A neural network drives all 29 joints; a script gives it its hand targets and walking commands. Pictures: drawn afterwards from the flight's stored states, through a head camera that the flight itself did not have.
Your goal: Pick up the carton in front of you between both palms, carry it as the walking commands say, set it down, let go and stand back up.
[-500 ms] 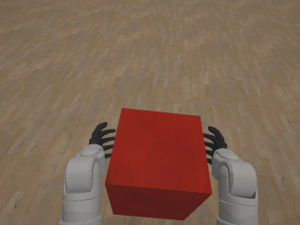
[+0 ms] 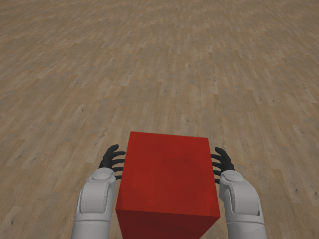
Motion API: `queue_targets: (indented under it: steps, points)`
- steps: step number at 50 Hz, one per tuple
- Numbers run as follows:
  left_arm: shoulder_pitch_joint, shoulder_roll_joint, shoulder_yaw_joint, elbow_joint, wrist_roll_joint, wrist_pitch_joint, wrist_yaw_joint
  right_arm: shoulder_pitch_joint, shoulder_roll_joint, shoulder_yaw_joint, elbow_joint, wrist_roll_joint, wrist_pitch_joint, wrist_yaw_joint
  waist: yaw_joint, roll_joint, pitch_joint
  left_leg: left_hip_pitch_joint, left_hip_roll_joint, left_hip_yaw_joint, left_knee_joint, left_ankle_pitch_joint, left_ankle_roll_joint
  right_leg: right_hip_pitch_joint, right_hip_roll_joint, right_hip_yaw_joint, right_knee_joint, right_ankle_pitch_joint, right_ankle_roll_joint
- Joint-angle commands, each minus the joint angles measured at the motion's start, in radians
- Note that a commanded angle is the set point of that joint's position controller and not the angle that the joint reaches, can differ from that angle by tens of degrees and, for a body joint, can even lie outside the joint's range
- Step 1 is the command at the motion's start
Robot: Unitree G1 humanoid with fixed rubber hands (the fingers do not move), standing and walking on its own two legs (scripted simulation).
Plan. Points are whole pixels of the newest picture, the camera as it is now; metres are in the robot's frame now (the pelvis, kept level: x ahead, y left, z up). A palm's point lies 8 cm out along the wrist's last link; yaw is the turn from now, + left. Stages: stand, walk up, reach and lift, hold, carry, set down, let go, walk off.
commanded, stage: carry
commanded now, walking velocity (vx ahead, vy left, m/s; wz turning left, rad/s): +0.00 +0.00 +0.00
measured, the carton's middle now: (164, 190) +0.27 +0.00 -0.05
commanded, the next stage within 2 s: hold in 0.92 s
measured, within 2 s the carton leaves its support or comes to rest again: neither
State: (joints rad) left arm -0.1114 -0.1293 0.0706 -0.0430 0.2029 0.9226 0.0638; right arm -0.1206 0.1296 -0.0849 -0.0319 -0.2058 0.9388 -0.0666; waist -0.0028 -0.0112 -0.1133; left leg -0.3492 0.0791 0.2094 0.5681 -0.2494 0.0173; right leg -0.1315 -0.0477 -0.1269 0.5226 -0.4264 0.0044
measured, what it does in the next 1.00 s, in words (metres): shifts its weight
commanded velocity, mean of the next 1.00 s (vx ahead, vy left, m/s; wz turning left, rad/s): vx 0.00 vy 0.00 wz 0.00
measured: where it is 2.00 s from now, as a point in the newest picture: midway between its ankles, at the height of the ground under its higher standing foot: outside the picture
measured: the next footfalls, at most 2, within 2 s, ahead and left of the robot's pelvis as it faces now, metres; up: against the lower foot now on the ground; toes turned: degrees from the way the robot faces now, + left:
none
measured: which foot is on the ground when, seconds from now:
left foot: down 0.00-1.00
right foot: down 0.00-1.00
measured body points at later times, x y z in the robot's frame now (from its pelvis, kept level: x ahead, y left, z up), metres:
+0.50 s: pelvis -0.04 +0.00 +0.00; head -0.06 +0.00 +0.45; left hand +0.26 +0.15 +0.03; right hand +0.26 -0.15 +0.03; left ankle +0.03 +0.11 -0.73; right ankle -0.10 -0.10 -0.73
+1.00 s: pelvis -0.05 -0.01 +0.01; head -0.07 +0.00 +0.46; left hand +0.24 +0.14 +0.03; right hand +0.24 -0.16 +0.04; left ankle +0.03 +0.12 -0.73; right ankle -0.10 -0.10 -0.73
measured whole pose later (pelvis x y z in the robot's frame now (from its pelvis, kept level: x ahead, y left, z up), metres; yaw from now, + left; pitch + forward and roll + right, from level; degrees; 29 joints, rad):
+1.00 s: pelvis -0.05 -0.01 +0.01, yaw -2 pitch -2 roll +1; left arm -0.18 -0.14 0.15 0.13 0.24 0.73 0.04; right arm -0.21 0.14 -0.15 0.19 -0.25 0.71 -0.03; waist 0.02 -0.03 0.00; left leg -0.27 0.04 0.09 0.42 -0.09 0.01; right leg -0.11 -0.02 -0.08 0.47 -0.33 -0.02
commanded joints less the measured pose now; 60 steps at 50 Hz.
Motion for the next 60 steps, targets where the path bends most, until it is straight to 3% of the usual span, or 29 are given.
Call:
queue_targets:
  steps: [1, 7, 12, 19, 46, 47, 48, 50, 51, 53, 57, 60]
  points:
    - [-0.432, -0.874, -0.524, -0.005, -0.277, -0.095, -0.248, -0.456, 0.853, 0.539, -0.029, 0.287, -0.114, 0.263, 0.002, 0.005, -0.192, 0.192, 0.101, -0.107, -0.046, 0.371, 0.008, -0.055, -0.11, 0.066, -0.078, 0.422, -0.007]
    - [-0.517, -0.881, -0.402, 0.171, -0.191, -0.226, -0.255, -0.527, 0.86, 0.419, 0.15, 0.196, -0.243, 0.268, 0.0, 0.009, -0.163, 0.183, 0.102, -0.12, -0.09, 0.262, 0.006, -0.096, -0.105, 0.08, -0.114, 0.279, -0.021]
    - [-0.57, -0.944, -0.39, 0.238, -0.178, -0.292, -0.27, -0.58, 0.921, 0.405, 0.218, 0.18, -0.311, 0.282, 0.001, 0.011, -0.188, 0.195, 0.102, -0.124, -0.101, 0.244, 0.007, -0.103, -0.102, 0.085, -0.118, 0.244, -0.029]
    - [-0.516, -0.965, -0.467, 0.172, -0.222, -0.244, -0.271, -0.529, 0.941, 0.476, 0.15, 0.226, -0.263, 0.282, 0.002, 0.012, -0.225, 0.2, 0.106, -0.12, -0.091, 0.292, 0.01, -0.095, -0.101, 0.082, -0.093, 0.282, -0.026]
    - [-0.517, -0.942, -0.466, 0.148, -0.224, -0.224, -0.267, -0.527, 0.915, 0.469, 0.131, 0.225, -0.244, 0.28, 0.003, 0.013, -0.205, 0.176, 0.105, -0.125, -0.104, 0.257, 0.005, -0.128, -0.099, 0.097, -0.1, 0.253, -0.034]
    - [-0.437, -0.951, -0.452, 0.121, -0.237, -0.224, -0.271, -0.445, 0.936, 0.427, 0.171, 0.207, -0.254, 0.286, -0.003, -0.119, -0.091, 0.527, -0.176, -0.275, -0.1, 0.426, 0.016, -0.221, 0.087, 0.244, -0.203, 0.5, -0.041]
    - [-0.448, -0.92, -0.447, 0.099, -0.211, -0.24, -0.261, -0.485, 0.93, 0.442, 0.131, 0.209, -0.281, 0.277, -0.005, -0.115, -0.12, 0.637, -0.154, -0.298, -0.097, 0.505, 0.023, -0.293, 0.07, 0.261, -0.194, 0.553, -0.042]
    - [-0.468, -0.902, -0.47, 0.079, -0.213, -0.24, -0.262, -0.42, 0.896, 0.397, 0.161, 0.159, -0.291, 0.26, -0.009, -0.023, -0.145, 0.528, -0.15, -0.292, -0.124, 0.556, -0.001, -0.088, 0.1, 0.257, -0.181, 0.592, -0.04]
    - [-0.495, -0.884, -0.487, 0.064, -0.218, -0.243, -0.268, -0.404, 0.889, 0.367, 0.186, 0.149, -0.296, 0.25, -0.03, -0.038, -0.144, 0.51, -0.151, -0.29, -0.131, 0.497, -0.011, -0.049, 0.107, 0.254, -0.209, 0.5, -0.044]
    - [-0.497, -0.897, -0.492, 0.072, -0.213, -0.249, -0.267, -0.447, 0.887, 0.379, 0.183, 0.161, -0.302, 0.257, -0.023, 0.005, -0.12, 0.503, -0.17, -0.278, -0.15, 0.436, -0.02, -0.043, 0.105, 0.242, -0.209, 0.499, -0.035]
    - [-0.48, -0.909, -0.444, 0.117, -0.172, -0.254, -0.253, -0.548, 0.911, 0.432, 0.18, 0.205, -0.305, 0.285, 0.03, -0.009, -0.087, 0.529, -0.181, -0.268, -0.17, 0.316, -0.003, -0.111, 0.094, 0.244, -0.235, 0.38, -0.022]
    - [-0.485, -0.923, -0.417, 0.158, -0.157, -0.256, -0.255, -0.581, 0.912, 0.429, 0.203, 0.204, -0.309, 0.301, 0.04, -0.018, -0.053, 0.562, -0.177, -0.266, -0.172, 0.261, 0.0, -0.182, 0.087, 0.25, -0.254, 0.279, -0.031]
